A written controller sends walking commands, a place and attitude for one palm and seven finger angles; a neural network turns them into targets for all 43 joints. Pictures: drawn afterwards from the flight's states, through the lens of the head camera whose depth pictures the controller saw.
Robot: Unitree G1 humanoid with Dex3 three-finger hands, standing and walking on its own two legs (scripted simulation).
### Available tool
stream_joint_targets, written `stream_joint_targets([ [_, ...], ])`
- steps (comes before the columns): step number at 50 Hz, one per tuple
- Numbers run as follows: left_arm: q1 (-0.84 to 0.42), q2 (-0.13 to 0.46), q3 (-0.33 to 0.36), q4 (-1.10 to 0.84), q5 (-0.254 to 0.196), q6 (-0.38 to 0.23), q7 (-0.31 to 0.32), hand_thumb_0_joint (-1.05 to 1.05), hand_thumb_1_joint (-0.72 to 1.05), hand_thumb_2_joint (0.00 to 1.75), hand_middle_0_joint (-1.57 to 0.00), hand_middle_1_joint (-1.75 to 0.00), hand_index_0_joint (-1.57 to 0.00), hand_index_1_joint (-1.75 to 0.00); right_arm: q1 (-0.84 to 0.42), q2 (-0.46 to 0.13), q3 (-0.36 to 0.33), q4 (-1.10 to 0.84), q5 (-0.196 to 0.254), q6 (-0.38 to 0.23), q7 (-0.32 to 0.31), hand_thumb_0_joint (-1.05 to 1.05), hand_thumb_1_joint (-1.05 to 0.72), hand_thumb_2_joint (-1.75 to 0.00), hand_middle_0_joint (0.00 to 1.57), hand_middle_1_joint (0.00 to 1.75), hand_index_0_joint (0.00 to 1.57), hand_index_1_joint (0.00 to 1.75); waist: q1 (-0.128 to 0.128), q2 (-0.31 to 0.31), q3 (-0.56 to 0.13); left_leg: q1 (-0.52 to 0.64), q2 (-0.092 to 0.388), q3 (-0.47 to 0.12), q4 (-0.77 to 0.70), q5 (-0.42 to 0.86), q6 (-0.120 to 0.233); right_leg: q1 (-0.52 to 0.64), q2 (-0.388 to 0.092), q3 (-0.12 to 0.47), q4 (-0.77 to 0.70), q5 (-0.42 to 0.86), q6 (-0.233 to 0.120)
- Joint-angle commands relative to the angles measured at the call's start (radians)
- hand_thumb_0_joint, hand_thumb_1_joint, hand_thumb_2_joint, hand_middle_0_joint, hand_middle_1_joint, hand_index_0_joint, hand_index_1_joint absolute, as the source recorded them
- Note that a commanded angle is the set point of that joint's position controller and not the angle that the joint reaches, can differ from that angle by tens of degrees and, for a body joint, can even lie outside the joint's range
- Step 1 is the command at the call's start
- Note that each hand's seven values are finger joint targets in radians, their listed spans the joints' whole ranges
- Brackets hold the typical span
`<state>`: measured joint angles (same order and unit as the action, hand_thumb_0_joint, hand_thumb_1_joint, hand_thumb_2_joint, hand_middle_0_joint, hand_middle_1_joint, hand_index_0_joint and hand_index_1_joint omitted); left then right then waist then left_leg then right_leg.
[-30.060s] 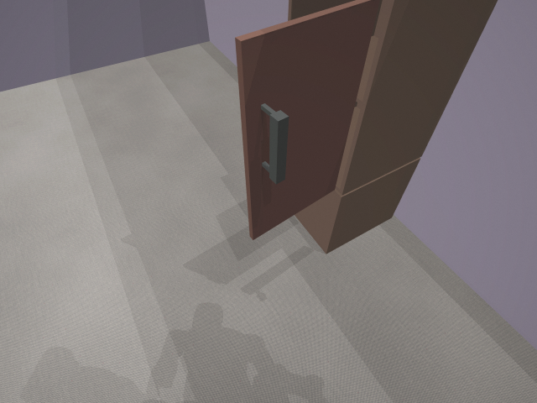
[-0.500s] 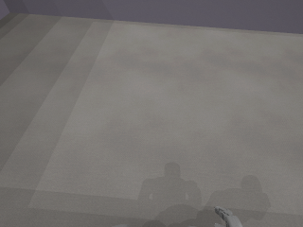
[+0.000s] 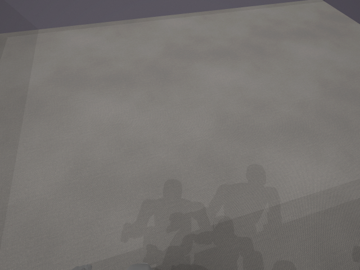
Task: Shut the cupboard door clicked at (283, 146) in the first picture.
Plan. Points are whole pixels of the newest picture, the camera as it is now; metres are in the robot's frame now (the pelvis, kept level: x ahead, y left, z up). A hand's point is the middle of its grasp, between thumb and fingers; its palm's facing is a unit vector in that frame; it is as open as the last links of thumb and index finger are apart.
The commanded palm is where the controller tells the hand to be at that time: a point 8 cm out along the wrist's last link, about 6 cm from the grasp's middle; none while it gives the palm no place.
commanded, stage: turn to face it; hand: left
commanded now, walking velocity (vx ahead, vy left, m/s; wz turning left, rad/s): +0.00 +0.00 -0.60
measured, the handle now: out of the picture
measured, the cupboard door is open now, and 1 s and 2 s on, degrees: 66 66 66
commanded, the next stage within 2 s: none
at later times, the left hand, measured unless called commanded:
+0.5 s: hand (124, 244) +0.19 +0.15 -0.15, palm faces -0.32 -0.91 -0.27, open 7.4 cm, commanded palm none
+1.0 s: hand (131, 221) +0.25 +0.15 -0.16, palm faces -0.55 -0.81 -0.20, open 7.4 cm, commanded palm none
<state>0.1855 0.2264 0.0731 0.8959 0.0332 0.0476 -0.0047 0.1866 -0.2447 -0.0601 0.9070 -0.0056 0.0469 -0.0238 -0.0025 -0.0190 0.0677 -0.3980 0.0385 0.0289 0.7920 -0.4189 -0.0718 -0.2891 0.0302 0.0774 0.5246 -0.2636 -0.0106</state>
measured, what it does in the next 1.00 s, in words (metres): steps on the spot, turning right: left foot, then right foot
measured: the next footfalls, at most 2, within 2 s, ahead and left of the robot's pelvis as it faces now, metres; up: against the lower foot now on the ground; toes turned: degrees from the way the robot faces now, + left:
left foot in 0.06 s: +0.05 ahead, +0.14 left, +0.00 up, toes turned +0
right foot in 0.40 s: +0.00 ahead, -0.12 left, +0.00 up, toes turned -20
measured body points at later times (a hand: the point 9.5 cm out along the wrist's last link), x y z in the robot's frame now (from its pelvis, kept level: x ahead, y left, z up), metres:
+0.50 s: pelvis +0.01 +0.00 -0.01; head +0.06 -0.04 +0.44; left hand +0.21 +0.20 -0.13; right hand -0.03 -0.27 -0.16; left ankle +0.01 +0.14 -0.68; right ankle -0.04 -0.10 -0.74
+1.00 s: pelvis +0.05 +0.03 +0.01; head +0.12 +0.02 +0.45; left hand +0.28 +0.19 -0.15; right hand -0.03 -0.23 -0.12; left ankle +0.10 +0.12 -0.74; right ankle -0.07 -0.07 -0.65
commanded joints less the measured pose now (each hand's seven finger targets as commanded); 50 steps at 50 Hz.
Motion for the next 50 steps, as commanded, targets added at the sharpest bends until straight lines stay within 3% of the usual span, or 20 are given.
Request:
stream_joint_targets([
  [1,-0.053,0.173,0.042,-0.092,-0.019,-0.004,0.009,0.00,0.90,0.90,-0.20,-0.30,-0.20,-0.30,0.096,-0.102,-0.007,-0.057,-0.003,-0.044,-0.013,0.00,-0.90,-0.90,0.20,0.30,0.20,0.30,-0.037,-0.060,-0.136,0.253,0.026,-0.021,-0.390,0.214,0.016,-0.047,-0.148,0.199,0.000,0.294,-0.069],
  [2,-0.033,0.115,0.031,-0.111,-0.025,0.001,0.001,0.00,0.90,0.90,-0.20,-0.30,-0.20,-0.30,0.110,-0.183,-0.021,-0.061,-0.014,-0.051,-0.013,0.00,-0.90,-0.90,0.20,0.30,0.20,0.30,-0.033,0.180,-0.153,0.351,0.225,-0.226,-0.481,0.280,0.080,-0.191,-0.014,0.088,0.152,0.007,-0.009],
  [3,-0.041,0.100,0.023,-0.137,-0.024,-0.001,-0.008,0.00,0.90,0.90,-0.20,-0.30,-0.20,-0.30,0.129,-0.253,-0.030,-0.079,-0.024,-0.048,-0.017,0.00,-0.90,-0.90,0.20,0.30,0.20,0.30,-0.040,0.345,-0.137,0.338,0.423,-0.381,-0.513,0.423,0.201,-0.272,0.031,-0.050,0.376,-0.352,0.034],
  [4,-0.083,0.131,0.026,-0.137,-0.012,0.003,-0.012,0.00,0.90,0.90,-0.20,-0.30,-0.20,-0.30,0.130,-0.239,-0.026,-0.076,-0.031,-0.050,-0.020,0.00,-0.90,-0.90,0.20,0.30,0.20,0.30,-0.056,0.269,-0.125,0.279,0.440,-0.382,-0.503,0.479,0.246,-0.265,-0.001,-0.022,0.545,-0.360,0.040],
  [8,-0.092,0.100,0.028,-0.118,-0.016,0.016,-0.036,0.00,0.90,0.90,-0.20,-0.30,-0.20,-0.30,0.019,-0.178,-0.011,-0.106,-0.033,-0.047,-0.021,0.00,-0.90,-0.90,0.20,0.30,0.20,0.30,-0.002,0.187,-0.068,0.251,0.310,-0.099,-0.438,0.621,0.208,-0.252,-0.056,-0.076,0.594,-0.234,0.066],
  [15,-0.135,0.073,0.015,-0.140,-0.015,0.009,-0.041,0.00,0.90,0.90,-0.20,-0.30,-0.20,-0.30,0.083,-0.198,-0.033,-0.070,-0.029,-0.038,-0.006,0.00,-0.90,-0.90,0.20,0.30,0.20,0.30,-0.043,0.234,-0.104,0.306,0.322,0.019,-0.373,0.647,0.189,-0.105,-0.034,-0.170,0.261,-0.178,0.047],
  [18,-0.059,0.094,0.020,-0.122,-0.014,-0.005,-0.036,0.00,0.90,0.90,-0.20,-0.30,-0.20,-0.30,0.060,-0.206,-0.040,-0.071,-0.022,-0.034,0.000,0.00,-0.90,-0.90,0.20,0.30,0.20,0.30,-0.001,0.192,-0.124,0.261,0.296,0.078,-0.250,0.592,0.125,0.064,-0.016,-0.198,-0.015,0.018,0.023],
  [19,0.012,0.139,0.029,-0.100,-0.010,-0.014,-0.031,0.00,0.90,0.90,-0.20,-0.30,-0.20,-0.30,0.052,-0.195,-0.041,-0.080,-0.013,-0.035,0.005,0.00,-0.90,-0.90,0.20,0.30,0.20,0.30,0.033,0.112,-0.160,0.170,0.260,0.112,-0.134,0.492,0.077,0.216,-0.066,-0.130,-0.121,0.151,-0.003],
  [20,0.080,0.242,0.048,-0.078,-0.002,-0.027,-0.017,0.00,0.90,0.90,-0.20,-0.30,-0.20,-0.30,0.020,-0.122,-0.026,-0.117,-0.004,-0.033,0.009,0.00,-0.90,-0.90,0.20,0.30,0.20,0.30,0.070,-0.173,-0.173,-0.085,0.130,0.188,0.070,0.084,0.012,0.395,-0.301,0.159,-0.164,0.457,-0.091],
  [21,0.126,0.290,0.053,-0.059,-0.013,-0.027,-0.005,0.00,0.90,0.90,-0.20,-0.30,-0.20,-0.30,-0.037,-0.102,-0.010,-0.153,-0.004,-0.021,0.004,0.00,-0.90,-0.90,0.20,0.30,0.20,0.30,0.093,-0.231,-0.145,-0.207,0.046,0.096,0.264,-0.252,-0.009,0.344,-0.431,0.283,-0.147,0.738,-0.195],
  [23,0.078,0.250,0.059,-0.066,-0.014,-0.023,0.020,0.00,0.90,0.90,-0.20,-0.30,-0.20,-0.30,-0.071,-0.109,-0.008,-0.144,-0.005,-0.016,-0.015,0.00,-0.90,-0.90,0.20,0.30,0.20,0.30,0.071,-0.249,-0.132,-0.296,0.069,-0.042,0.405,-0.176,-0.006,0.331,-0.370,0.298,-0.126,0.693,-0.230],
  [27,-0.043,0.198,0.038,-0.108,-0.010,-0.023,0.017,0.00,0.90,0.90,-0.20,-0.30,-0.20,-0.30,-0.021,-0.093,-0.008,-0.103,-0.008,-0.008,0.002,0.00,-0.90,-0.90,0.20,0.30,0.20,0.30,0.000,-0.133,-0.119,-0.142,0.060,-0.012,0.305,-0.003,-0.025,0.166,-0.255,0.132,-0.129,0.527,-0.166],
  [33,-0.023,0.220,0.048,-0.101,-0.003,-0.019,0.009,0.00,0.90,0.90,-0.20,-0.30,-0.20,-0.30,-0.036,-0.081,-0.007,-0.123,-0.002,-0.019,0.003,0.00,-0.90,-0.90,0.20,0.30,0.20,0.30,0.007,-0.132,-0.111,-0.043,0.009,0.003,0.028,-0.003,-0.016,0.114,-0.240,0.226,-0.123,0.415,-0.174],
  [36,-0.047,0.212,0.047,-0.099,-0.012,-0.013,0.007,0.00,0.90,0.90,-0.20,-0.30,-0.20,-0.30,0.029,-0.089,-0.006,-0.107,0.001,-0.031,-0.006,0.00,-0.90,-0.90,0.20,0.30,0.20,0.30,-0.025,-0.132,-0.126,0.124,-0.018,0.007,-0.217,0.132,-0.003,0.037,-0.198,0.252,-0.056,0.397,-0.119],
  [37,-0.064,0.183,0.043,-0.103,-0.016,-0.009,0.007,0.00,0.90,0.90,-0.20,-0.30,-0.20,-0.30,0.079,-0.108,-0.011,-0.094,0.001,-0.041,-0.007,0.00,-0.90,-0.90,0.20,0.30,0.20,0.30,-0.051,-0.082,-0.144,0.241,0.023,-0.026,-0.365,0.215,0.008,-0.033,-0.154,0.217,0.012,0.308,-0.073],
  [38,-0.022,0.122,0.032,-0.121,-0.027,-0.002,0.001,0.00,0.90,0.90,-0.20,-0.30,-0.20,-0.30,0.104,-0.201,-0.021,-0.093,-0.015,-0.053,-0.012,0.00,-0.90,-0.90,0.20,0.30,0.20,0.30,-0.043,0.177,-0.178,0.367,0.228,-0.223,-0.467,0.309,0.079,-0.177,-0.014,0.106,0.166,0.023,-0.010],
  [39,-0.008,0.105,0.024,-0.138,-0.026,-0.004,-0.008,0.00,0.90,0.90,-0.20,-0.30,-0.20,-0.30,0.117,-0.270,-0.032,-0.107,-0.021,-0.048,-0.014,0.00,-0.90,-0.90,0.20,0.30,0.20,0.30,-0.042,0.347,-0.173,0.377,0.438,-0.389,-0.488,0.458,0.201,-0.273,0.035,-0.043,0.407,-0.385,0.036],
  [40,-0.042,0.135,0.027,-0.126,-0.012,0.003,-0.009,0.00,0.90,0.90,-0.20,-0.30,-0.20,-0.30,0.114,-0.255,-0.028,-0.100,-0.027,-0.049,-0.021,0.00,-0.90,-0.90,0.20,0.30,0.20,0.30,-0.060,0.308,-0.160,0.320,0.454,-0.397,-0.488,0.490,0.234,-0.281,0.000,0.000,0.580,-0.379,0.047],
  [44,-0.051,0.108,0.030,-0.103,-0.015,0.010,-0.034,0.00,0.90,0.90,-0.20,-0.30,-0.20,-0.30,0.020,-0.177,-0.009,-0.127,-0.029,-0.050,-0.022,0.00,-0.90,-0.90,0.20,0.30,0.20,0.30,-0.005,0.170,-0.097,0.295,0.306,-0.097,-0.427,0.661,0.202,-0.280,-0.056,-0.063,0.663,-0.224,0.072],
  [50,-0.119,0.077,0.021,-0.124,-0.015,0.017,-0.042,0.00,0.90,0.90,-0.20,-0.30,-0.20,-0.30,0.090,-0.183,-0.023,-0.082,-0.026,-0.046,-0.014,0.00,-0.90,-0.90,0.20,0.30,0.20,0.30,-0.039,0.191,-0.108,0.345,0.319,0.019,-0.412,0.662,0.197,-0.215,-0.068,-0.129,0.447,-0.184,0.071],
])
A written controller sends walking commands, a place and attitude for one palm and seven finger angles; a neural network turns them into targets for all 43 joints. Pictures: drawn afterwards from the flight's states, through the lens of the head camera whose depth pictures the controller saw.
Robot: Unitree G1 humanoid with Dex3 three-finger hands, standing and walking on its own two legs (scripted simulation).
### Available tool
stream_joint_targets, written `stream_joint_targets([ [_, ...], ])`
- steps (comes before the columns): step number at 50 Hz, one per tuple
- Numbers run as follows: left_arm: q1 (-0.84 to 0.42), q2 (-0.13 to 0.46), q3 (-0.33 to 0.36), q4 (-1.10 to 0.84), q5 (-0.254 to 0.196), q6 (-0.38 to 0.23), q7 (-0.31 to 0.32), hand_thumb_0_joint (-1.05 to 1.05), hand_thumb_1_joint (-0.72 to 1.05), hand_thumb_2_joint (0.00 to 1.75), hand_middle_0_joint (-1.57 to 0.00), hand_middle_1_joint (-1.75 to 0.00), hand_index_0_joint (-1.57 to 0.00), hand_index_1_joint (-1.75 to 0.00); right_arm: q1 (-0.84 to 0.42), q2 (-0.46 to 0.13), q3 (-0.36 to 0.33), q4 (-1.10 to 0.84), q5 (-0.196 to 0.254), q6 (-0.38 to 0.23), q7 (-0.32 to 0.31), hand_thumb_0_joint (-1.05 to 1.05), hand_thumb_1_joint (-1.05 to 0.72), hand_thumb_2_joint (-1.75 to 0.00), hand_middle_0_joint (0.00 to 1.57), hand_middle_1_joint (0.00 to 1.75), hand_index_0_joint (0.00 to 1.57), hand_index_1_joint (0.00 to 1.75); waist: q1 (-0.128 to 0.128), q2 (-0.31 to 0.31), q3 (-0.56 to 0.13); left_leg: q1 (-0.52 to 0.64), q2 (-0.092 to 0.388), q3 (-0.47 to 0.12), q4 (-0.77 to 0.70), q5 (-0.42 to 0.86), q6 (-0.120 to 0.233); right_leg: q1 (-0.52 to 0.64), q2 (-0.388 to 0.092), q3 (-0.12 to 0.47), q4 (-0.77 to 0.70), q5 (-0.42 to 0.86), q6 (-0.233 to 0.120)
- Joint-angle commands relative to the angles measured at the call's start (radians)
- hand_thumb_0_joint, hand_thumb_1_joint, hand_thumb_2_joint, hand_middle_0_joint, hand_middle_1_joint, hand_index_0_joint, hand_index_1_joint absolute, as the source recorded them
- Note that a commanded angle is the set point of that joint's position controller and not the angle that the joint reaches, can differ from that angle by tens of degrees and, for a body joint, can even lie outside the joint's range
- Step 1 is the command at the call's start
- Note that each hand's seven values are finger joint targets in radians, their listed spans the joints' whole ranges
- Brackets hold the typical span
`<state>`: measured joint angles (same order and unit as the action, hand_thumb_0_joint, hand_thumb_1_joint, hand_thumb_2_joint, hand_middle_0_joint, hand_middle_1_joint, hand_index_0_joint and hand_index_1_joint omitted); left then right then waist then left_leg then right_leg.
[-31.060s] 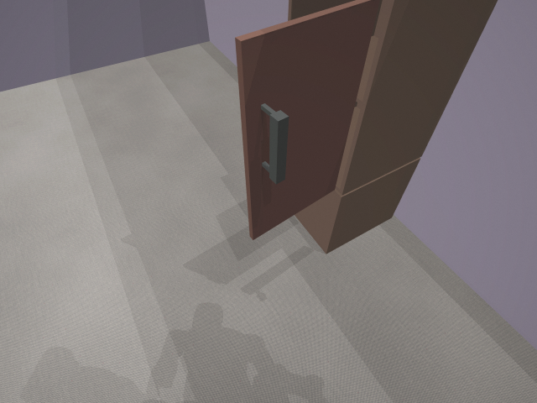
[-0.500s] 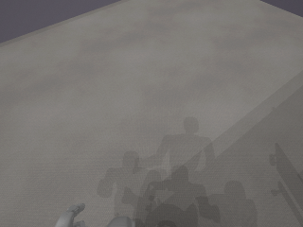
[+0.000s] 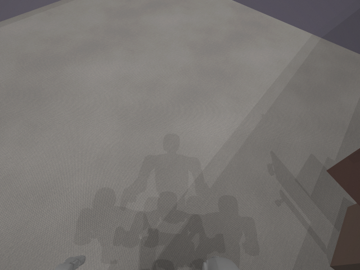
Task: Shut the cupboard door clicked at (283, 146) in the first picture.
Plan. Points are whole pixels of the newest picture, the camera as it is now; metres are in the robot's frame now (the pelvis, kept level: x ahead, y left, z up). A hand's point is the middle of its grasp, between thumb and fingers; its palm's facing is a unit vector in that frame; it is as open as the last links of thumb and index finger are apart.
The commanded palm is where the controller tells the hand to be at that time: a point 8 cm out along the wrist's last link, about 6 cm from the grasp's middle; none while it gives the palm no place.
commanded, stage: turn to face it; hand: left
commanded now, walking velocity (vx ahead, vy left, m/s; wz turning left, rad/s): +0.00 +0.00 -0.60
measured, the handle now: out of the picture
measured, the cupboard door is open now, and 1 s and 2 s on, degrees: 66 66 66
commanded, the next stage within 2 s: take the last steps up to it in 1.56 s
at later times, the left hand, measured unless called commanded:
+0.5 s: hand (125, 246) +0.18 +0.15 -0.18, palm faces -0.29 -0.93 -0.21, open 7.4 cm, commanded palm none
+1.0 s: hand (162, 210) +0.28 +0.06 -0.16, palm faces -0.58 -0.77 -0.27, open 7.4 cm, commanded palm none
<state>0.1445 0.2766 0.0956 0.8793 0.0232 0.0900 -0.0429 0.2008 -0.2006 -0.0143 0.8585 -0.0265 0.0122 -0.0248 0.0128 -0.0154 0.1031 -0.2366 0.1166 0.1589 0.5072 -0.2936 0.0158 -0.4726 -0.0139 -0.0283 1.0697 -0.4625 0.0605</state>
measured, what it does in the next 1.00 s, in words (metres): steps on the spot, turning right: right foot, then left foot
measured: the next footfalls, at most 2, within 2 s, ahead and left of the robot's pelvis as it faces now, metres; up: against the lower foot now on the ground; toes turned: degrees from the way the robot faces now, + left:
right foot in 0.18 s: +0.02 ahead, -0.15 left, +0.00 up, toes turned -12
left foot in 0.52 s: +0.12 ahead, +0.08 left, +0.00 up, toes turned -15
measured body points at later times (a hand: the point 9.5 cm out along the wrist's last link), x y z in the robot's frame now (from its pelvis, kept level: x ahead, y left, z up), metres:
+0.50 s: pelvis +0.03 -0.01 -0.01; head +0.09 -0.02 +0.43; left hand +0.20 +0.20 -0.16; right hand +0.05 -0.29 -0.14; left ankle +0.08 +0.10 -0.73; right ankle -0.02 -0.14 -0.74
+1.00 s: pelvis +0.05 -0.04 -0.02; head +0.08 -0.08 +0.42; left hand +0.31 +0.10 -0.14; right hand -0.08 -0.28 -0.17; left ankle +0.08 +0.10 -0.71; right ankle -0.02 -0.12 -0.74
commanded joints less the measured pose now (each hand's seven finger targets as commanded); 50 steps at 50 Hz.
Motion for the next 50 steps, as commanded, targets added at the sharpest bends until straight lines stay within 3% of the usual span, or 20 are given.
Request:
stream_joint_targets([
  [1,-0.080,0.022,-0.004,-0.109,-0.005,-0.028,-0.005,0.00,0.90,0.90,-0.20,-0.30,-0.20,-0.30,0.075,-0.232,-0.072,-0.029,-0.005,-0.010,-0.010,0.00,-0.90,-0.90,0.20,0.30,0.20,0.30,-0.054,0.208,-0.150,0.188,0.241,-0.090,-0.116,0.542,0.106,-0.010,-0.018,-0.038,-0.151,0.017,-0.004],
  [5,-0.082,0.029,-0.008,-0.108,-0.003,-0.040,-0.002,0.00,0.90,0.90,-0.20,-0.30,-0.20,-0.30,0.074,-0.251,-0.085,-0.013,-0.006,-0.005,-0.002,0.00,-0.90,-0.90,0.20,0.30,0.20,0.30,-0.058,0.244,-0.153,0.169,0.254,-0.058,-0.047,0.558,0.081,0.104,0.009,-0.082,-0.362,0.051,-0.033],
  [7,0.006,0.058,-0.003,-0.085,-0.001,-0.050,0.004,0.00,0.90,0.90,-0.20,-0.30,-0.20,-0.30,0.046,-0.253,-0.089,-0.018,0.003,-0.002,0.004,0.00,-0.90,-0.90,0.20,0.30,0.20,0.30,-0.003,0.180,-0.165,0.089,0.231,-0.009,0.071,0.475,0.021,0.280,0.018,-0.093,-0.583,0.255,-0.056],
  [8,0.088,0.121,0.008,-0.061,0.004,-0.060,0.012,0.00,0.90,0.90,-0.20,-0.30,-0.20,-0.30,0.043,-0.228,-0.085,-0.030,0.012,-0.002,0.011,0.00,-0.90,-0.90,0.20,0.30,0.20,0.30,0.037,0.043,-0.205,-0.045,0.179,0.031,0.222,0.343,-0.033,0.466,-0.072,0.017,-0.668,0.410,-0.096],
  [9,0.155,0.227,0.030,-0.042,0.009,-0.072,0.028,0.00,0.90,0.90,-0.20,-0.30,-0.20,-0.30,-0.015,-0.140,-0.061,-0.084,0.017,0.000,0.014,0.00,-0.90,-0.90,0.20,0.30,0.20,0.30,0.077,-0.274,-0.196,-0.340,0.010,0.072,0.450,-0.275,-0.093,0.600,-0.331,0.360,-0.703,0.767,-0.208],
  [10,0.190,0.257,0.027,-0.027,-0.009,-0.070,0.038,0.00,0.90,0.90,-0.20,-0.30,-0.20,-0.30,-0.046,-0.160,-0.051,-0.104,0.018,0.017,0.004,0.00,-0.90,-0.90,0.20,0.30,0.20,0.30,0.089,-0.224,-0.176,-0.372,-0.015,-0.075,0.608,-0.385,-0.094,0.489,-0.408,0.405,-0.700,0.874,-0.289],
  [11,0.145,0.242,0.037,-0.040,-0.004,-0.069,0.052,0.00,0.90,0.90,-0.20,-0.30,-0.20,-0.30,-0.063,-0.145,-0.050,-0.103,0.018,0.020,-0.006,0.00,-0.90,-0.90,0.20,0.30,0.20,0.30,0.063,-0.269,-0.171,-0.451,-0.013,-0.142,0.683,-0.352,-0.093,0.502,-0.363,0.418,-0.703,0.844,-0.305],
  [15,-0.016,0.157,0.008,-0.094,-0.004,-0.068,0.057,0.00,0.90,0.90,-0.20,-0.30,-0.20,-0.30,-0.012,-0.150,-0.048,-0.050,0.013,0.021,0.004,0.00,-0.90,-0.90,0.20,0.30,0.20,0.30,-0.018,-0.144,-0.159,-0.318,0.001,-0.136,0.594,-0.153,-0.115,0.352,-0.231,0.226,-0.673,0.737,-0.249],
  [21,-0.017,0.182,0.019,-0.089,0.005,-0.062,0.045,0.00,0.90,0.90,-0.20,-0.30,-0.20,-0.30,-0.003,-0.130,-0.048,-0.064,0.018,0.015,0.007,0.00,-0.90,-0.90,0.20,0.30,0.20,0.30,-0.018,-0.156,-0.149,-0.196,-0.064,-0.107,0.296,-0.121,-0.107,0.285,-0.197,0.296,-0.668,0.605,-0.240],
  [24,-0.046,0.169,0.019,-0.092,-0.003,-0.056,0.043,0.00,0.90,0.90,-0.20,-0.30,-0.20,-0.30,0.068,-0.139,-0.049,-0.047,0.020,0.002,0.000,0.00,-0.90,-0.90,0.20,0.30,0.20,0.30,-0.057,-0.139,-0.163,-0.033,-0.084,-0.103,0.049,0.030,-0.096,0.213,-0.151,0.315,-0.592,0.566,-0.180],
  [25,-0.046,0.134,0.014,-0.099,-0.011,-0.051,0.042,0.00,0.90,0.90,-0.20,-0.30,-0.20,-0.30,0.107,-0.175,-0.054,-0.036,0.017,-0.010,-0.004,0.00,-0.90,-0.90,0.20,0.30,0.20,0.30,-0.070,-0.056,-0.188,0.096,-0.027,-0.151,-0.100,0.104,-0.078,0.130,-0.098,0.281,-0.516,0.472,-0.132],
  [26,0.008,0.068,0.002,-0.112,-0.020,-0.043,0.034,0.00,0.90,0.90,-0.20,-0.30,-0.20,-0.30,0.118,-0.276,-0.072,-0.039,0.000,-0.018,-0.007,0.00,-0.90,-0.90,0.20,0.30,0.20,0.30,-0.058,0.237,-0.216,0.219,0.207,-0.395,-0.171,0.218,0.011,-0.040,0.052,0.157,-0.328,0.127,-0.065],
  [27,0.000,0.068,-0.008,-0.129,-0.014,-0.049,0.030,0.00,0.90,0.90,-0.20,-0.30,-0.20,-0.30,0.142,-0.319,-0.077,-0.056,0.000,-0.011,-0.007,0.00,-0.90,-0.90,0.20,0.30,0.20,0.30,-0.071,0.326,-0.208,0.184,0.372,-0.509,-0.191,0.339,0.113,-0.073,0.065,0.058,-0.092,-0.189,-0.037],
  [32,-0.011,0.056,0.010,-0.079,-0.007,-0.036,0.005,0.00,0.90,0.90,-0.20,-0.30,-0.20,-0.30,0.022,-0.213,-0.051,-0.076,-0.004,-0.021,-0.022,0.00,-0.90,-0.90,0.20,0.30,0.20,0.30,-0.020,0.165,-0.144,0.155,0.238,-0.198,-0.140,0.570,0.100,-0.117,-0.020,0.043,0.150,-0.002,0.004],
  [43,-0.070,0.025,-0.007,-0.095,-0.005,-0.040,0.001,0.00,0.90,0.90,-0.20,-0.30,-0.20,-0.30,0.073,-0.251,-0.085,-0.005,-0.006,-0.005,0.000,0.00,-0.90,-0.90,0.20,0.30,0.20,0.30,-0.051,0.256,-0.143,0.154,0.269,-0.039,-0.060,0.516,0.078,0.103,0.002,-0.083,-0.349,0.050,-0.033],
  [45,0.018,0.053,0.000,-0.069,-0.003,-0.049,0.006,0.00,0.90,0.90,-0.20,-0.30,-0.20,-0.30,0.036,-0.253,-0.088,-0.015,0.002,-0.001,0.004,0.00,-0.90,-0.90,0.20,0.30,0.20,0.30,0.002,0.190,-0.157,0.068,0.244,0.007,0.056,0.407,0.018,0.275,0.010,-0.092,-0.563,0.241,-0.056],
  [46,0.095,0.117,0.012,-0.048,0.003,-0.060,0.014,0.00,0.90,0.90,-0.20,-0.30,-0.20,-0.30,0.034,-0.225,-0.085,-0.025,0.011,0.001,0.011,0.00,-0.90,-0.90,0.20,0.30,0.20,0.30,0.039,0.037,-0.190,-0.055,0.185,0.050,0.211,0.275,-0.036,0.440,-0.076,0.021,-0.665,0.377,-0.095],
  [47,0.152,0.230,0.030,-0.032,0.009,-0.075,0.031,0.00,0.90,0.90,-0.20,-0.30,-0.20,-0.30,-0.005,-0.137,-0.060,-0.075,0.015,0.003,0.017,0.00,-0.90,-0.90,0.20,0.30,0.20,0.30,0.070,-0.292,-0.173,-0.351,0.014,0.080,0.453,-0.297,-0.098,0.569,-0.337,0.381,-0.723,0.717,-0.208],
  [48,0.190,0.261,0.028,-0.019,-0.011,-0.072,0.041,0.00,0.90,0.90,-0.20,-0.30,-0.20,-0.30,-0.038,-0.156,-0.052,-0.093,0.017,0.020,0.007,0.00,-0.90,-0.90,0.20,0.30,0.20,0.30,0.085,-0.217,-0.172,-0.372,-0.008,-0.073,0.606,-0.381,-0.097,0.468,-0.408,0.420,-0.716,0.824,-0.288],
  [50,0.097,0.208,0.028,-0.040,-0.008,-0.073,0.060,0.00,0.90,0.90,-0.20,-0.30,-0.20,-0.30,-0.067,-0.159,-0.053,-0.085,0.015,0.020,-0.006,0.00,-0.90,-0.90,0.20,0.30,0.20,0.30,0.043,-0.280,-0.141,-0.471,0.005,-0.169,0.704,-0.284,-0.100,0.459,-0.331,0.405,-0.717,0.758,-0.289],
])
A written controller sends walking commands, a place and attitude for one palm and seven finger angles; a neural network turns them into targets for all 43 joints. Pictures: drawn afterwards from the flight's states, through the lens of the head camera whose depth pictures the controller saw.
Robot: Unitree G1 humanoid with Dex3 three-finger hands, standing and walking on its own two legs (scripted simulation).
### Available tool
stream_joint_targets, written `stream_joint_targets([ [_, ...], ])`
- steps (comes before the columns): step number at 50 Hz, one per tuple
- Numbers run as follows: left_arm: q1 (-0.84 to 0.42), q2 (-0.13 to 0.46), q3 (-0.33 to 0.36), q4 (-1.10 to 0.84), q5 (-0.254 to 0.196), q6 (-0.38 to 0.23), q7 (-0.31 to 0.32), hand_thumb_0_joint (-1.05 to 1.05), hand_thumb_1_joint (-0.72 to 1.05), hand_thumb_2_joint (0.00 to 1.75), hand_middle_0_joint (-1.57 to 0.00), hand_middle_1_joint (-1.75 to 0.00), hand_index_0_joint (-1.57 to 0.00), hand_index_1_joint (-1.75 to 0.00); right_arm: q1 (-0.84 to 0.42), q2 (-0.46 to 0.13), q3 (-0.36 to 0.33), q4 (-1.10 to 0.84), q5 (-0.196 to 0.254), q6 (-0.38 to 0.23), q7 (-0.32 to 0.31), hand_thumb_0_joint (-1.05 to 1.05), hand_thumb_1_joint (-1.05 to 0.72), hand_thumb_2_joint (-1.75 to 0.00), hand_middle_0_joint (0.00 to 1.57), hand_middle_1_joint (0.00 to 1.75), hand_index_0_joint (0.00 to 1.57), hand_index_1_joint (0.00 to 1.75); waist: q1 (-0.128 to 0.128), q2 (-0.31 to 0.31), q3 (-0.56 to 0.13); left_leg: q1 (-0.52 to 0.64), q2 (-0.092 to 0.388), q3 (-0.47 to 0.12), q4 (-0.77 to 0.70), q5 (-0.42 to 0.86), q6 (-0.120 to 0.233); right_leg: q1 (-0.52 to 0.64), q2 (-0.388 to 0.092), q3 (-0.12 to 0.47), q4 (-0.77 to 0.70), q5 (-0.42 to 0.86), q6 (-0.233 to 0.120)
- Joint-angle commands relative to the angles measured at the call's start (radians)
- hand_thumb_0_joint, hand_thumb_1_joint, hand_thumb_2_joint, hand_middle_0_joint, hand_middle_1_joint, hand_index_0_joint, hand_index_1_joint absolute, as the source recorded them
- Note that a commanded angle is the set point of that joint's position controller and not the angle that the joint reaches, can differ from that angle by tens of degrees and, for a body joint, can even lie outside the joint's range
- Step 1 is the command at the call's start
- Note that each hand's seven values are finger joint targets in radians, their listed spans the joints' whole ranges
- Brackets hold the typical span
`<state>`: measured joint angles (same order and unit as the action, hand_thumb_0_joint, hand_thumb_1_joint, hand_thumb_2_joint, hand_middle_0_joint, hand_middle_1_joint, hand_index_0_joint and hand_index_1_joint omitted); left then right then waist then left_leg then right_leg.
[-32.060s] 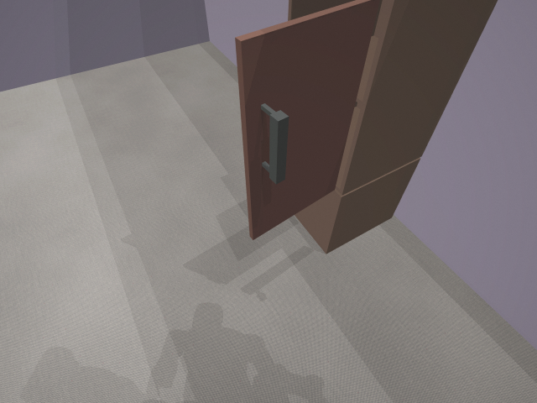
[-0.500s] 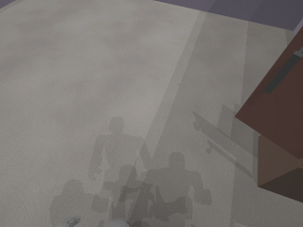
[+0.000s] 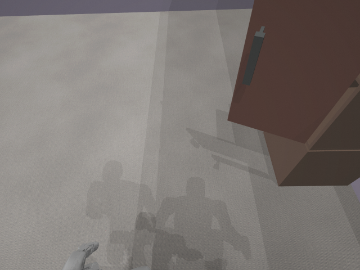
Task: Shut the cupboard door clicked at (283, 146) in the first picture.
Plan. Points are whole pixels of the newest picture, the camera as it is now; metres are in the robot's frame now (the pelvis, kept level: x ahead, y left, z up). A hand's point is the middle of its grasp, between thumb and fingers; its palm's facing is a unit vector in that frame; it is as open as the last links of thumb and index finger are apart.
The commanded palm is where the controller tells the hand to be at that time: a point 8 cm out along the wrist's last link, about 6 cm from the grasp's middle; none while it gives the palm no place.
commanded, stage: turn to face it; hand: left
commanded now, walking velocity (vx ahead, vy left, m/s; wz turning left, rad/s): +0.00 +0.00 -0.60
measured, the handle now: (254, 56) +0.72 -0.21 +0.04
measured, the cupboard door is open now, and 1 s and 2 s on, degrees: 66 66 66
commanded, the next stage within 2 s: take the last steps up to it in 0.56 s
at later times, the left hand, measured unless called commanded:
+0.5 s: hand (106, 252) +0.18 +0.21 -0.15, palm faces -0.21 -0.96 -0.20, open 7.4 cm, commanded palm none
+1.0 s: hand (132, 248) +0.19 +0.15 -0.17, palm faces -0.34 -0.93 -0.16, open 7.4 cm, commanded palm none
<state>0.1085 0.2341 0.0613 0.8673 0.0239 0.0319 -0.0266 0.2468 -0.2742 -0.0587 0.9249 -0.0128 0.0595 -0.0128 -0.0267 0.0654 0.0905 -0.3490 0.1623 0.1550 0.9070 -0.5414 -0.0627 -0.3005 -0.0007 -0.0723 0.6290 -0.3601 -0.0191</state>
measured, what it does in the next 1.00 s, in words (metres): steps on the spot, turning right: left foot, then right foot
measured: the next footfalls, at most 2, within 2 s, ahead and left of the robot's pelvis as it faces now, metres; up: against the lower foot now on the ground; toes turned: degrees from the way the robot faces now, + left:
left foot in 0.30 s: +0.10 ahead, +0.13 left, +0.00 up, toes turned -6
right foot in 0.66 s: +0.02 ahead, -0.12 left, +0.00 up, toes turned -21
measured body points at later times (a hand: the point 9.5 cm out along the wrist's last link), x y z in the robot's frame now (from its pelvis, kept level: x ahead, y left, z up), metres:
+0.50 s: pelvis +0.04 +0.02 +0.02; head +0.09 +0.04 +0.47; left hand +0.19 +0.26 -0.13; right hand +0.05 -0.24 -0.11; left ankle +0.06 +0.13 -0.72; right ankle -0.04 -0.10 -0.64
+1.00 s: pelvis +0.09 -0.02 +0.01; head +0.12 -0.01 +0.45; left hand +0.21 +0.20 -0.16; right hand +0.04 -0.28 -0.13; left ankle +0.14 +0.08 -0.73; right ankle -0.02 -0.10 -0.72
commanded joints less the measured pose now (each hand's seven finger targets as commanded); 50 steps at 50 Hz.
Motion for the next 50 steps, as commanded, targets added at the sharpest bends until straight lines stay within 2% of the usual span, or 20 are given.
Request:
stream_joint_targets([
  [1,0.078,0.209,0.049,-0.044,-0.011,-0.016,0.044,0.00,0.90,0.90,-0.20,-0.30,-0.20,-0.30,-0.094,-0.095,-0.011,-0.129,0.000,-0.028,-0.015,0.00,-0.90,-0.90,0.20,0.30,0.20,0.30,0.048,-0.296,-0.130,-0.324,-0.028,-0.172,0.295,0.049,-0.031,0.263,-0.294,0.359,-0.261,0.648,-0.188],
  [3,0.027,0.191,0.041,-0.063,-0.007,-0.016,0.043,0.00,0.90,0.90,-0.20,-0.30,-0.20,-0.30,-0.054,-0.074,-0.005,-0.104,-0.002,-0.027,-0.007,0.00,-0.90,-0.90,0.20,0.30,0.20,0.30,0.019,-0.219,-0.169,-0.213,-0.040,-0.134,0.198,0.109,-0.041,0.199,-0.240,0.265,-0.236,0.649,-0.168],
  [10,0.043,0.217,0.051,-0.049,0.002,-0.010,0.030,0.00,0.90,0.90,-0.20,-0.30,-0.20,-0.30,-0.067,-0.057,-0.001,-0.123,0.004,-0.033,-0.006,0.00,-0.90,-0.90,0.20,0.30,0.20,0.30,0.030,-0.223,-0.146,-0.090,-0.112,-0.106,-0.121,0.131,-0.029,0.141,-0.208,0.350,-0.230,0.541,-0.166],
  [13,0.001,0.200,0.050,-0.050,-0.007,-0.002,0.032,0.00,0.90,0.90,-0.20,-0.30,-0.20,-0.30,0.031,-0.066,-0.002,-0.093,0.006,-0.048,-0.013,0.00,-0.90,-0.90,0.20,0.30,0.20,0.30,-0.021,-0.197,-0.162,0.115,-0.123,-0.107,-0.411,0.324,-0.016,0.044,-0.163,0.348,-0.141,0.463,-0.096],
  [14,0.014,0.157,0.041,-0.059,-0.014,0.002,0.029,0.00,0.90,0.90,-0.20,-0.30,-0.20,-0.30,0.061,-0.111,-0.008,-0.084,-0.001,-0.060,-0.016,0.00,-0.90,-0.90,0.20,0.30,0.20,0.30,-0.026,-0.071,-0.187,0.230,-0.038,-0.185,-0.536,0.400,0.013,-0.039,-0.086,0.289,-0.055,0.344,-0.042],
  [15,0.073,0.096,0.031,-0.067,-0.021,0.007,0.021,0.00,0.90,0.90,-0.20,-0.30,-0.20,-0.30,0.074,-0.210,-0.024,-0.092,-0.016,-0.066,-0.018,0.00,-0.90,-0.90,0.20,0.30,0.20,0.30,-0.010,0.193,-0.213,0.331,0.195,-0.423,-0.563,0.587,0.114,-0.194,0.050,0.163,0.137,-0.023,0.019],
  [16,0.050,0.107,0.027,-0.083,-0.013,0.005,0.018,0.00,0.90,0.90,-0.20,-0.30,-0.20,-0.30,0.086,-0.234,-0.026,-0.104,-0.019,-0.058,-0.024,0.00,-0.90,-0.90,0.20,0.30,0.20,0.30,-0.026,0.202,-0.175,0.274,0.317,-0.493,-0.585,0.692,0.216,-0.224,0.053,0.104,0.350,-0.283,0.036],
  [17,0.035,0.114,0.029,-0.073,-0.008,0.010,0.021,0.00,0.90,0.90,-0.20,-0.30,-0.20,-0.30,0.070,-0.218,-0.019,-0.098,-0.023,-0.063,-0.029,0.00,-0.90,-0.90,0.20,0.30,0.20,0.30,-0.022,0.229,-0.175,0.237,0.314,-0.489,-0.585,0.743,0.238,-0.238,0.022,0.144,0.493,-0.277,0.042],
  [21,0.037,0.085,0.031,-0.037,-0.008,0.018,0.002,0.00,0.90,0.90,-0.20,-0.30,-0.20,-0.30,0.007,-0.134,-0.001,-0.106,-0.022,-0.066,-0.033,0.00,-0.90,-0.90,0.20,0.30,0.20,0.30,0.013,0.101,-0.137,0.248,0.160,-0.220,-0.535,0.857,0.192,-0.234,-0.017,0.095,0.515,-0.120,0.070],
  [27,-0.011,0.048,0.013,-0.036,-0.007,0.019,0.000,0.00,0.90,0.90,-0.20,-0.30,-0.20,-0.30,0.057,-0.143,-0.018,-0.049,-0.022,-0.054,-0.023,0.00,-0.90,-0.90,0.20,0.30,0.20,0.30,-0.018,0.144,-0.124,0.233,0.163,-0.155,-0.522,0.782,0.194,-0.091,-0.005,0.008,0.191,-0.111,0.054],
  [31,0.095,0.074,0.017,0.004,-0.005,0.001,0.007,0.00,0.90,0.90,-0.20,-0.30,-0.20,-0.30,0.028,-0.151,-0.028,-0.034,-0.009,-0.046,-0.016,0.00,-0.90,-0.90,0.20,0.30,0.20,0.30,0.034,0.082,-0.163,0.156,0.124,-0.100,-0.399,0.630,0.119,0.147,0.003,-0.009,-0.187,0.180,0.027],
  [33,0.168,0.219,0.042,0.034,0.009,-0.020,0.028,0.00,0.90,0.90,-0.20,-0.30,-0.20,-0.30,-0.004,-0.035,-0.006,-0.072,0.004,-0.046,-0.006,0.00,-0.90,-0.90,0.20,0.30,0.20,0.30,0.066,-0.314,-0.147,-0.190,-0.077,0.027,-0.130,0.021,0.003,0.362,-0.340,0.391,-0.301,0.562,-0.110],
  [34,0.214,0.250,0.038,0.042,-0.003,-0.018,0.029,0.00,0.90,0.90,-0.20,-0.30,-0.20,-0.30,-0.062,-0.044,0.001,-0.088,0.004,-0.030,-0.011,0.00,-0.90,-0.90,0.20,0.30,0.20,0.30,0.107,-0.273,-0.137,-0.181,-0.093,-0.080,0.043,-0.113,0.006,0.250,-0.396,0.414,-0.323,0.544,-0.198],
  [36,0.160,0.195,0.041,0.047,-0.003,-0.022,0.038,0.00,0.90,0.90,-0.20,-0.30,-0.20,-0.30,-0.060,-0.065,-0.006,-0.061,-0.005,-0.030,-0.018,0.00,-0.90,-0.90,0.20,0.30,0.20,0.30,0.075,-0.370,-0.094,-0.326,-0.081,-0.141,0.224,-0.039,0.002,0.289,-0.320,0.418,-0.354,0.414,-0.219],
  [38,0.091,0.147,0.028,0.034,-0.002,-0.027,0.038,0.00,0.90,0.90,-0.20,-0.30,-0.20,-0.30,-0.037,-0.061,-0.004,-0.039,-0.010,-0.043,-0.003,0.00,-0.90,-0.90,0.20,0.30,0.20,0.30,0.030,-0.257,-0.098,-0.265,-0.056,-0.114,0.193,0.063,-0.008,0.247,-0.245,0.269,-0.329,0.346,-0.194],
  [44,0.098,0.165,0.035,0.064,0.006,-0.041,0.020,0.00,0.90,0.90,-0.20,-0.30,-0.20,-0.30,-0.045,-0.023,-0.004,-0.043,-0.015,-0.061,0.012,0.00,-0.90,-0.90,0.20,0.30,0.20,0.30,0.026,-0.221,-0.036,-0.109,-0.079,-0.049,-0.141,0.124,0.000,0.116,-0.218,0.267,-0.386,0.064,-0.192],
  [47,0.062,0.145,0.035,0.071,-0.003,-0.037,0.011,0.00,0.90,0.90,-0.20,-0.30,-0.20,-0.30,0.109,-0.035,-0.005,0.003,-0.017,-0.083,-0.001,0.00,-0.90,-0.90,0.20,0.30,0.20,0.30,-0.050,-0.164,-0.070,0.173,-0.105,-0.018,-0.404,0.290,0.007,-0.002,-0.149,0.225,-0.256,-0.006,-0.134],
  [48,0.079,0.090,0.025,0.063,-0.009,-0.033,0.007,0.00,0.90,0.90,-0.20,-0.30,-0.20,-0.30,0.194,-0.096,-0.015,0.033,-0.024,-0.096,-0.010,0.00,-0.90,-0.90,0.20,0.30,0.20,0.30,-0.078,0.006,-0.105,0.346,-0.016,-0.144,-0.525,0.225,0.033,-0.130,-0.078,0.182,-0.077,-0.033,-0.091],
  [49,0.103,0.023,0.010,0.038,-0.015,-0.030,-0.005,0.00,0.90,0.90,-0.20,-0.30,-0.20,-0.30,0.287,-0.215,-0.040,0.054,-0.045,-0.103,-0.020,0.00,-0.90,-0.90,0.20,0.30,0.20,0.30,-0.102,0.309,-0.125,0.465,0.278,-0.540,-0.648,0.057,0.131,-0.349,0.045,0.040,0.233,-0.187,-0.019],
  [50,0.029,0.072,0.013,0.002,0.004,-0.031,-0.010,0.00,0.90,0.90,-0.20,-0.30,-0.20,-0.30,0.316,-0.241,-0.038,0.050,-0.039,-0.097,-0.029,0.00,-0.90,-0.90,0.20,0.30,0.20,0.30,-0.122,0.202,-0.103,0.390,0.390,-0.677,-0.726,-0.012,0.202,-0.391,0.013,0.105,0.421,-0.226,-0.018],
])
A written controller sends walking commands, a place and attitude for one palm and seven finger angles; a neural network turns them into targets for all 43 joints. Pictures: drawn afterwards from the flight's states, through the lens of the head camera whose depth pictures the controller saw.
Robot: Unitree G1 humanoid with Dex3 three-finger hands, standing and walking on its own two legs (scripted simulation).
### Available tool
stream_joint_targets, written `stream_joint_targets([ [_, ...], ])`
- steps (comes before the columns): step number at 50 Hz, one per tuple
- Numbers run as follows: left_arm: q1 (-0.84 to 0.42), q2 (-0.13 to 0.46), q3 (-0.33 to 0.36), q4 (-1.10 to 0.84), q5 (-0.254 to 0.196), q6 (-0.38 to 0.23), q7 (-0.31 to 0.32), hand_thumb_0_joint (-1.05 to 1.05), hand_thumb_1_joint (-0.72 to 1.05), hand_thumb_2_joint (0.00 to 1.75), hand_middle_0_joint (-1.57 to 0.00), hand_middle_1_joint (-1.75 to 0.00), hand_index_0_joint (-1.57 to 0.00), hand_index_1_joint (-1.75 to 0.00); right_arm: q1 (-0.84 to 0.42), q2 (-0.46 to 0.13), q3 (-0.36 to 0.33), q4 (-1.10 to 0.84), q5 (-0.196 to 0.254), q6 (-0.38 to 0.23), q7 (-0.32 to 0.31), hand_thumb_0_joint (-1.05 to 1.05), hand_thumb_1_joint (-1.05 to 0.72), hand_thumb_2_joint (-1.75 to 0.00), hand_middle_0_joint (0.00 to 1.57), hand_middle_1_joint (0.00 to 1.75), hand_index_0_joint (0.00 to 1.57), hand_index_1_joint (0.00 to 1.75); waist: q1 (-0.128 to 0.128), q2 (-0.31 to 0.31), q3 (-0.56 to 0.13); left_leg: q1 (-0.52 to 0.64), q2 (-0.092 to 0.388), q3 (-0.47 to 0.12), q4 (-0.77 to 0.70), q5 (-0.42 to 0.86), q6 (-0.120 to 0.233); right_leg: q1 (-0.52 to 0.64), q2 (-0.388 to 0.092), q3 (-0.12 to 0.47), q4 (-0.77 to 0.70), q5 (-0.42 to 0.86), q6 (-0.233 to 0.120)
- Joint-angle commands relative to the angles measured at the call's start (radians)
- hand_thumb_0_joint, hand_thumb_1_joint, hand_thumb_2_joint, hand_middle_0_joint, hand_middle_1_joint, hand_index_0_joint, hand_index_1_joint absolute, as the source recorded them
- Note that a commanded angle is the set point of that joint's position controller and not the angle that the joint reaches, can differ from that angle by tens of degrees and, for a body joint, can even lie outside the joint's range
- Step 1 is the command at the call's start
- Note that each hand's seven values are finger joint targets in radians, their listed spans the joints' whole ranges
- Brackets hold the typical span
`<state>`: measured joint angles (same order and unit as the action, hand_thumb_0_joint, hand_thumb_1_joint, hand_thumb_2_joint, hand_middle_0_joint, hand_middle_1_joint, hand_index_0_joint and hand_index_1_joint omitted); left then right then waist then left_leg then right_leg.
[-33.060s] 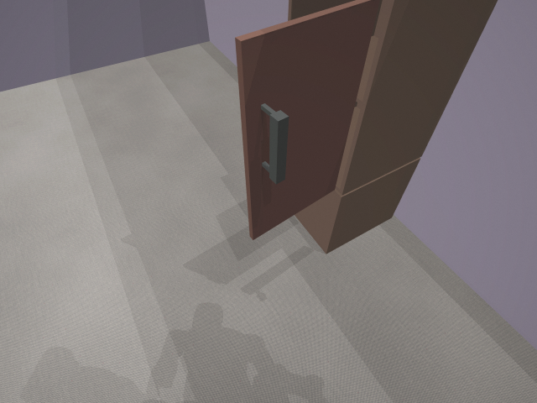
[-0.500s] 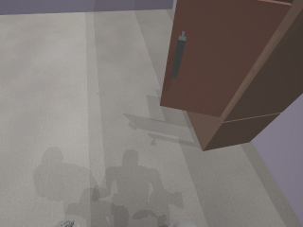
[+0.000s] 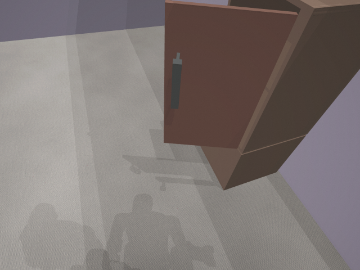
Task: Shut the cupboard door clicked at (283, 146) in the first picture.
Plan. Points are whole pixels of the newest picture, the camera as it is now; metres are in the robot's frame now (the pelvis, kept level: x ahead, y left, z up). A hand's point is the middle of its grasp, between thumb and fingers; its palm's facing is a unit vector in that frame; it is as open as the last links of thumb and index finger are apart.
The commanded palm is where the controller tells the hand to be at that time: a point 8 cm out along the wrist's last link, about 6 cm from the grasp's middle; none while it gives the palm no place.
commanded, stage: take the last steps up to it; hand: left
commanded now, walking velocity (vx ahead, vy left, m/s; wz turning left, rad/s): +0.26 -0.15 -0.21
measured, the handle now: (176, 81) +0.65 +0.04 +0.04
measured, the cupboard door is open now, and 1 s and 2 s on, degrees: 66 66 66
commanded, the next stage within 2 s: come to a stop and stand still in 0.32 s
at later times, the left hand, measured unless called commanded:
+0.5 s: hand (156, 216) +0.29 +0.07 -0.16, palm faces -0.14 -0.97 -0.21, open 7.3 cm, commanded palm none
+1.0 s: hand (134, 223) +0.27 +0.14 -0.17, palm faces -0.01 -0.97 -0.24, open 7.3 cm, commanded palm none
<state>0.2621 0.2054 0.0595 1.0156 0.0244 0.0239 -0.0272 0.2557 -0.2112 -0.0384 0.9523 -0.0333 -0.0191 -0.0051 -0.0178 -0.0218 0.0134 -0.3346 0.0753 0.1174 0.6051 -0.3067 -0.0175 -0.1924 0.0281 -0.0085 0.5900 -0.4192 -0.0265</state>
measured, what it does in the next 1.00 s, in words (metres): walks ahead: right foot, then left foot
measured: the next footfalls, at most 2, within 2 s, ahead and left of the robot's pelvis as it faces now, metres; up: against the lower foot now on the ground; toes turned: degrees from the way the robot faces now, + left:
right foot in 0.40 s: +0.23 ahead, -0.21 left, +0.00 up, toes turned -11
left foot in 0.82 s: +0.28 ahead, +0.00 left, +0.00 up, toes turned -1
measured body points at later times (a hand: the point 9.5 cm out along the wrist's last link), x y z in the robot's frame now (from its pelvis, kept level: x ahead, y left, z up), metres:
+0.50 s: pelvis +0.16 -0.10 +0.00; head +0.22 -0.11 +0.45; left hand +0.29 +0.12 -0.14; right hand +0.08 -0.33 -0.15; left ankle +0.06 +0.06 -0.65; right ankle +0.19 -0.21 -0.73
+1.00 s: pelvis +0.20 -0.07 +0.01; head +0.25 -0.04 +0.46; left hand +0.27 +0.19 -0.15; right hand +0.31 -0.32 -0.11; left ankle +0.24 +0.00 -0.73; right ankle +0.12 -0.22 -0.63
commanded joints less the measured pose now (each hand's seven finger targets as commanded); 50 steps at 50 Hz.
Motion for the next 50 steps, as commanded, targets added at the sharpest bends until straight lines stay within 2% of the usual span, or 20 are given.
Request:
stream_joint_targets([
  [1,-0.163,0.107,0.023,-0.143,0.014,-0.019,-0.012,0.00,0.90,0.90,-0.20,-0.30,-0.20,-0.30,0.264,-0.283,-0.053,0.020,-0.015,-0.019,-0.041,0.00,-0.90,-0.90,0.20,0.30,0.20,0.30,-0.101,0.249,0.035,0.292,0.458,-0.601,-0.441,-0.223,0.146,-0.544,-0.053,0.070,0.585,-0.087,-0.003],
  [3,-0.146,0.103,0.029,-0.116,0.015,-0.019,-0.026,0.00,0.90,0.90,-0.20,-0.30,-0.20,-0.30,0.159,-0.206,-0.028,-0.010,-0.011,-0.029,-0.041,0.00,-0.90,-0.90,0.20,0.30,0.20,0.30,-0.044,0.178,0.096,0.199,0.385,-0.409,-0.432,-0.027,0.115,-0.517,-0.103,0.070,0.633,0.053,0.019],
  [6,-0.112,0.063,0.020,-0.090,0.006,-0.004,-0.032,0.00,0.90,0.90,-0.20,-0.30,-0.20,-0.30,0.161,-0.175,-0.019,0.013,-0.007,-0.044,-0.043,0.00,-0.90,-0.90,0.20,0.30,0.20,0.30,-0.021,0.154,0.056,0.247,0.302,-0.142,-0.375,0.309,0.094,-0.474,-0.101,0.030,0.563,0.137,0.042],
  [11,-0.184,0.030,-0.001,-0.100,0.002,-0.001,-0.035,0.00,0.90,0.90,-0.20,-0.30,-0.20,-0.30,0.188,-0.165,-0.027,0.049,-0.006,-0.035,-0.030,0.00,-0.90,-0.90,0.20,0.30,0.20,0.30,-0.033,0.213,0.064,0.246,0.248,0.013,-0.354,0.413,0.087,-0.403,-0.101,-0.059,0.284,0.227,0.049],
  [15,-0.198,0.054,0.004,-0.099,0.001,-0.013,-0.034,0.00,0.90,0.90,-0.20,-0.30,-0.20,-0.30,0.166,-0.190,-0.045,0.061,-0.006,-0.023,-0.025,0.00,-0.90,-0.90,0.20,0.30,0.20,0.30,-0.032,0.214,0.060,0.209,0.269,0.013,-0.305,0.376,0.086,-0.241,-0.071,-0.101,0.084,0.232,0.027],
  [17,-0.086,0.086,0.012,-0.066,0.002,-0.026,-0.028,0.00,0.90,0.90,-0.20,-0.30,-0.20,-0.30,0.132,-0.193,-0.047,0.061,-0.001,-0.016,-0.022,0.00,-0.90,-0.90,0.20,0.30,0.20,0.30,0.028,0.180,0.021,0.167,0.239,0.037,-0.171,0.437,0.060,-0.043,-0.030,-0.133,-0.041,0.252,0.007],
  [18,0.045,0.125,0.024,-0.023,0.004,-0.039,-0.021,0.00,0.90,0.90,-0.20,-0.30,-0.20,-0.30,0.127,-0.174,-0.043,0.065,0.006,-0.018,-0.017,0.00,-0.90,-0.90,0.20,0.30,0.20,0.30,0.091,0.097,-0.045,0.099,0.184,0.074,-0.012,0.440,0.028,0.153,-0.029,-0.113,-0.103,0.288,-0.007],
  [19,0.194,0.223,0.047,0.021,0.010,-0.055,-0.004,0.00,0.90,0.90,-0.20,-0.30,-0.20,-0.30,0.133,-0.114,-0.032,0.053,0.022,-0.021,-0.006,0.00,-0.90,-0.90,0.20,0.30,0.20,0.30,0.151,-0.119,-0.161,-0.090,0.085,0.114,0.258,0.175,-0.003,0.385,-0.225,0.104,-0.160,0.304,-0.070],
  [20,0.245,0.285,0.055,0.042,-0.001,-0.058,0.009,0.00,0.90,0.90,-0.20,-0.30,-0.20,-0.30,0.120,-0.052,-0.017,0.015,0.033,-0.016,-0.012,0.00,-0.90,-0.90,0.20,0.30,0.20,0.30,0.142,-0.279,-0.197,-0.224,-0.030,0.040,0.537,-0.373,-0.013,0.406,-0.420,0.368,-0.256,0.456,-0.162],
  [22,0.103,0.205,0.035,0.011,-0.012,-0.055,0.038,0.00,0.90,0.90,-0.20,-0.30,-0.20,-0.30,0.070,-0.066,-0.020,0.016,0.033,-0.004,-0.022,0.00,-0.90,-0.90,0.20,0.30,0.20,0.30,0.088,-0.210,-0.127,-0.263,0.026,-0.108,0.665,-0.280,-0.007,0.258,-0.407,0.313,-0.268,0.658,-0.201],
  [24,-0.033,0.116,0.002,-0.030,-0.009,-0.062,0.051,0.00,0.90,0.90,-0.20,-0.30,-0.20,-0.30,0.101,-0.041,-0.004,0.056,0.022,0.008,-0.022,0.00,-0.90,-0.90,0.20,0.30,0.20,0.30,0.014,-0.080,-0.092,-0.149,0.051,-0.126,0.555,-0.166,-0.022,0.088,-0.341,0.126,-0.224,0.897,-0.163],
  [26,-0.090,0.102,-0.012,-0.040,-0.003,-0.068,0.054,0.00,0.90,0.90,-0.20,-0.30,-0.20,-0.30,0.140,-0.006,0.010,0.085,0.028,0.032,-0.020,0.00,-0.90,-0.90,0.20,0.30,0.20,0.30,-0.024,-0.071,-0.102,-0.037,0.022,-0.109,0.402,-0.130,-0.029,-0.002,-0.315,0.048,-0.223,1.004,-0.138],
  [34,-0.064,0.158,0.031,-0.054,0.000,-0.032,0.075,0.00,0.90,0.90,-0.20,-0.30,-0.20,-0.30,-0.039,-0.059,-0.023,-0.015,0.026,0.071,-0.009,0.00,-0.90,-0.90,0.20,0.30,0.20,0.30,0.024,-0.104,-0.053,-0.117,-0.047,-0.118,0.266,-0.131,-0.037,0.079,-0.389,0.104,-0.192,1.033,-0.196],
  [39,-0.082,0.168,0.036,-0.074,-0.005,-0.017,0.075,0.00,0.90,0.90,-0.20,-0.30,-0.20,-0.30,-0.035,-0.075,-0.030,-0.038,0.022,0.067,-0.004,0.00,-0.90,-0.90,0.20,0.30,0.20,0.30,-0.002,-0.107,-0.063,0.041,-0.038,-0.113,-0.076,0.117,-0.022,0.050,-0.320,0.059,-0.080,0.829,-0.118],
  [40,-0.062,0.149,0.030,-0.080,-0.010,-0.010,0.076,0.00,0.90,0.90,-0.20,-0.30,-0.20,-0.30,-0.009,-0.111,-0.033,-0.034,0.016,0.057,-0.004,0.00,-0.90,-0.90,0.20,0.30,0.20,0.30,-0.004,-0.028,-0.104,0.180,0.048,-0.155,-0.159,0.465,0.008,-0.025,-0.255,0.010,-0.018,0.608,-0.054],
  [41,-0.008,0.095,0.016,-0.093,-0.015,-0.002,0.077,0.00,0.90,0.90,-0.20,-0.30,-0.20,-0.30,-0.003,-0.191,-0.042,-0.049,0.009,0.048,-0.007,0.00,-0.90,-0.90,0.20,0.30,0.20,0.30,0.010,0.194,-0.152,0.302,0.267,-0.370,-0.151,0.957,0.116,-0.163,-0.123,-0.075,0.107,0.187,0.033],
  [42,-0.009,0.092,0.004,-0.110,-0.010,0.005,0.082,0.00,0.90,0.90,-0.20,-0.30,-0.20,-0.30,0.017,-0.232,-0.052,-0.060,0.012,0.053,-0.010,0.00,-0.90,-0.90,0.20,0.30,0.20,0.30,-0.020,0.259,-0.135,0.257,0.370,-0.399,-0.197,1.146,0.221,-0.181,-0.033,-0.058,0.369,-0.280,0.050],
  [44,-0.049,0.107,0.016,-0.105,-0.011,0.020,0.085,0.00,0.90,0.90,-0.20,-0.30,-0.20,-0.30,-0.016,-0.221,-0.040,-0.071,0.008,0.048,-0.040,0.00,-0.90,-0.90,0.20,0.30,0.20,0.30,-0.019,0.198,-0.120,0.215,0.332,-0.380,-0.174,1.133,0.242,-0.262,-0.008,0.110,0.608,-0.246,0.052],
  [47,-0.004,0.115,0.024,-0.089,-0.010,0.019,0.072,0.00,0.90,0.90,-0.20,-0.30,-0.20,-0.30,-0.082,-0.155,-0.019,-0.101,0.012,0.036,-0.050,0.00,-0.90,-0.90,0.20,0.30,0.20,0.30,0.019,0.089,-0.112,0.246,0.248,-0.288,-0.173,0.952,0.213,-0.321,-0.012,0.115,0.687,-0.080,0.075],
  [50,0.008,0.117,0.023,-0.086,-0.009,0.031,0.063,0.00,0.90,0.90,-0.20,-0.30,-0.20,-0.30,-0.056,-0.144,-0.016,-0.085,0.018,0.027,-0.052,0.00,-0.90,-0.90,0.20,0.30,0.20,0.30,0.013,0.117,-0.137,0.255,0.219,-0.271,-0.223,0.741,0.197,-0.303,-0.022,0.113,0.648,-0.008,0.090],
])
